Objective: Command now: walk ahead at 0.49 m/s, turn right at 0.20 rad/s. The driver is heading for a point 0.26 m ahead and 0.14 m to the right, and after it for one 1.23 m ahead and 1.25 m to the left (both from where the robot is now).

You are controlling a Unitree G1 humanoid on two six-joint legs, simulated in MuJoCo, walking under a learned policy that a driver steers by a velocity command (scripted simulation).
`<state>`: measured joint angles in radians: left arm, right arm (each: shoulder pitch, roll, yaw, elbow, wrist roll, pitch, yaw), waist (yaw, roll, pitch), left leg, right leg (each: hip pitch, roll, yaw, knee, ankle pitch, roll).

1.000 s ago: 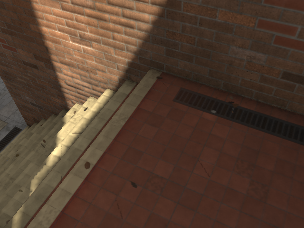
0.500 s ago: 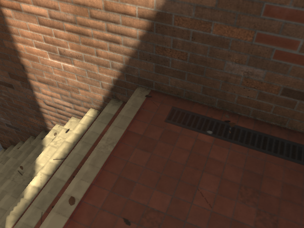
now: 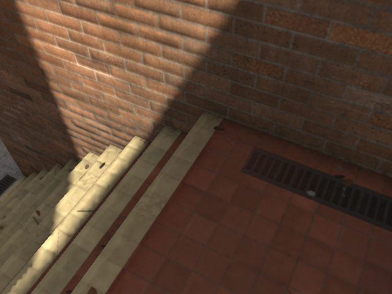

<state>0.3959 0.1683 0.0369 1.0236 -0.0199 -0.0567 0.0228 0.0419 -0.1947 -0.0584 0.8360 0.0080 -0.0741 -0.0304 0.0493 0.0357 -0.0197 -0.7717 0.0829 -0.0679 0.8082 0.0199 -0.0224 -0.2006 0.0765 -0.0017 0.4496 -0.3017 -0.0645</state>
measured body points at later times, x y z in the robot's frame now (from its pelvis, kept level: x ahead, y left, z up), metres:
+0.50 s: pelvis +0.20 +0.05 +0.01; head +0.25 +0.05 +0.45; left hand +0.40 +0.29 -0.10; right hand +0.24 -0.23 -0.13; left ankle +0.20 +0.13 -0.74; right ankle +0.29 -0.09 -0.71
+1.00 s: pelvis +0.22 +0.06 -0.01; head +0.24 +0.08 +0.44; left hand +0.24 +0.36 -0.13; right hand +0.45 -0.15 -0.11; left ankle +0.19 +0.16 -0.74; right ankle +0.29 -0.07 -0.74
